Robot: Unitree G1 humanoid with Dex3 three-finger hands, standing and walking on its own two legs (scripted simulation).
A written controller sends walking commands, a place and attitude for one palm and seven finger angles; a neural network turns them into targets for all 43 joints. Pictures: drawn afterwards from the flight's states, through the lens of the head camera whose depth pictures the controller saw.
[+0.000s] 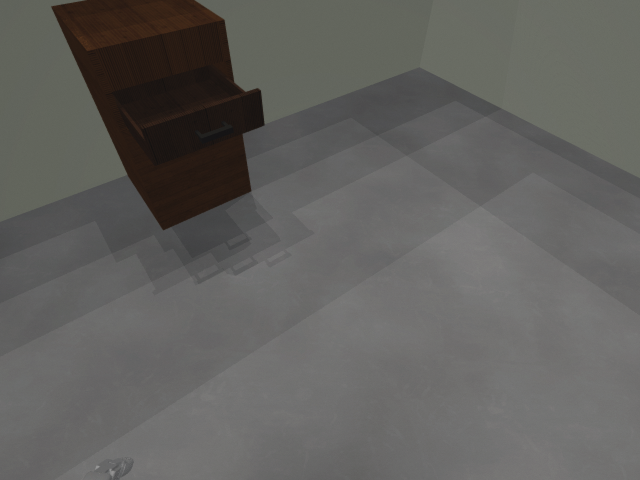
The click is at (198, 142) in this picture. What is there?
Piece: drawer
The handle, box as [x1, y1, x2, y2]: [195, 121, 233, 143]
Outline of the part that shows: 232,127 224,121 221,121 221,123 224,126 203,134 195,130 195,133 199,137 200,141 203,143 233,132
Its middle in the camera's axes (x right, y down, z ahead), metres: -0.34 -0.33 +1.20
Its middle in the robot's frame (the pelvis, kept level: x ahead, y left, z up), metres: +1.09 +0.38 -0.21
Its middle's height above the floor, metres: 0.56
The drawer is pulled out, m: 0.25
